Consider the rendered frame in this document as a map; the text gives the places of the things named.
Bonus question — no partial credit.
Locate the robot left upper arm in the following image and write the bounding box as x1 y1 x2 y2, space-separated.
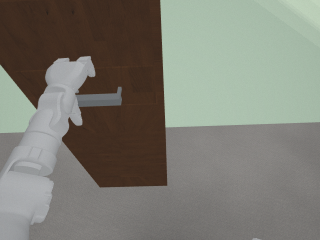
0 171 54 240

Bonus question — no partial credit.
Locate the handle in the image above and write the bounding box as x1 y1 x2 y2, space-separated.
75 86 122 107

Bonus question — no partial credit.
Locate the left robot forearm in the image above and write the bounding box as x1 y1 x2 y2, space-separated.
0 83 76 185

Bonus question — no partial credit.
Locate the robot left hand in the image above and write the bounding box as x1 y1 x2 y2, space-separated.
45 56 96 126

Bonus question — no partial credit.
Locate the cabinet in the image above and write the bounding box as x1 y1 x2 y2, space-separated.
0 0 168 188

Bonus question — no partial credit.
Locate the drawer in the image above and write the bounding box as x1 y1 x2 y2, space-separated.
16 65 157 105

